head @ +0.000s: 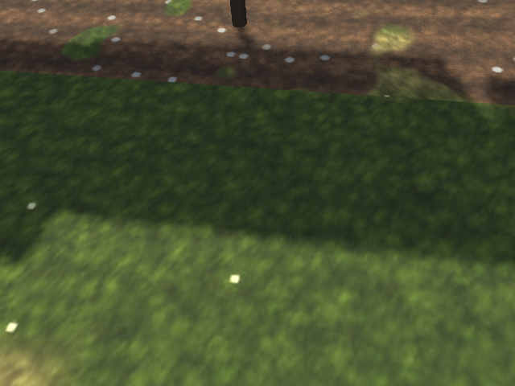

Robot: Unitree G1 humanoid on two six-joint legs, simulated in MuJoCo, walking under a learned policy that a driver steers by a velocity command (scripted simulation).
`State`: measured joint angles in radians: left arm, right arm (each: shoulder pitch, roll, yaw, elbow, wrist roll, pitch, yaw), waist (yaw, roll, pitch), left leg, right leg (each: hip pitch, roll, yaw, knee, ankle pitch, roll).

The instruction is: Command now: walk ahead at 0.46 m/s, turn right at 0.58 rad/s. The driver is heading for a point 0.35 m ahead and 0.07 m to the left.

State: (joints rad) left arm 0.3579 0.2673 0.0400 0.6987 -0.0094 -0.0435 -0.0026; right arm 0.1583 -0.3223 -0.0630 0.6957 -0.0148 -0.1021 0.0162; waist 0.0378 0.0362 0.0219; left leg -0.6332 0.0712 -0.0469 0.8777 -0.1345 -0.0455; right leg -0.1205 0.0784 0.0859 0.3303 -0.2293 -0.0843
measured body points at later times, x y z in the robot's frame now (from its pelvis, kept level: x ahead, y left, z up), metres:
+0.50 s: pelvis +0.23 +0.03 -0.01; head +0.28 +0.03 +0.44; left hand +0.43 +0.27 -0.11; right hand +0.29 -0.24 -0.13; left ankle +0.28 +0.13 -0.75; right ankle +0.26 -0.12 -0.72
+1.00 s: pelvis +0.30 -0.01 -0.01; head +0.31 -0.02 +0.44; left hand +0.49 +0.21 -0.12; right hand +0.34 -0.30 -0.14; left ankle +0.29 +0.13 -0.75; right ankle +0.29 -0.12 -0.75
